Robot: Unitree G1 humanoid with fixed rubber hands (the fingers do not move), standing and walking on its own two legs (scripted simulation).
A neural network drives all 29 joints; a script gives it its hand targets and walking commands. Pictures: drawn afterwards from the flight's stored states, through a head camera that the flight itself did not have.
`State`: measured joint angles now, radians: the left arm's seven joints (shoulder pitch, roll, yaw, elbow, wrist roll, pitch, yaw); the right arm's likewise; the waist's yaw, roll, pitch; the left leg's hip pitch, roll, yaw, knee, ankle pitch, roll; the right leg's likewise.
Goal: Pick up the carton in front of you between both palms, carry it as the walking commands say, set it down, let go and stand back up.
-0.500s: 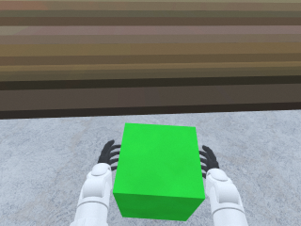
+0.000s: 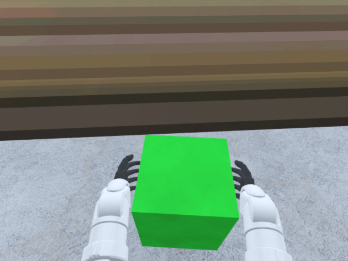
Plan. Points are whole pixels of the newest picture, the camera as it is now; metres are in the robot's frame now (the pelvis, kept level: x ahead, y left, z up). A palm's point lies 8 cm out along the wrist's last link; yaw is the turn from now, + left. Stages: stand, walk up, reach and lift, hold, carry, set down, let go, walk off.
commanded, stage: reach and lift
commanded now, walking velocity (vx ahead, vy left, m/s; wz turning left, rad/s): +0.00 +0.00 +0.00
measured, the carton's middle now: (182, 194) +0.32 +0.00 -0.03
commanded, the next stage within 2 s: hold in 0.56 s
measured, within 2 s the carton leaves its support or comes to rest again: neither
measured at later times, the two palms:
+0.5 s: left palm (121, 180) +0.31 +0.15 +0.04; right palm (245, 187) +0.30 -0.15 +0.04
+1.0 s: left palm (117, 174) +0.31 +0.15 +0.07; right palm (246, 180) +0.30 -0.15 +0.06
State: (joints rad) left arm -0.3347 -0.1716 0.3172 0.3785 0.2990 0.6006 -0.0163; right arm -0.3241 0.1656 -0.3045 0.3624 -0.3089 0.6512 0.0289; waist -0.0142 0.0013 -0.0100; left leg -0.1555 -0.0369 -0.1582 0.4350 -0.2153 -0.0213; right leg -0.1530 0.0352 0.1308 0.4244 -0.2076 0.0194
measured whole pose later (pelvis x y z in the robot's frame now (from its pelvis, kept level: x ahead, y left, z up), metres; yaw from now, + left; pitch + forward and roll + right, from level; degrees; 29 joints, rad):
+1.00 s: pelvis +0.02 +0.00 +0.01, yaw +0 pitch -7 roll +0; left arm -0.29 -0.16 0.24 0.20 0.27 0.75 -0.01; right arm -0.27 0.15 -0.22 0.20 -0.27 0.78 0.01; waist 0.00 0.00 0.01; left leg -0.02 -0.03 -0.15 0.34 -0.20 -0.01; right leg -0.02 0.02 0.12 0.33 -0.19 0.02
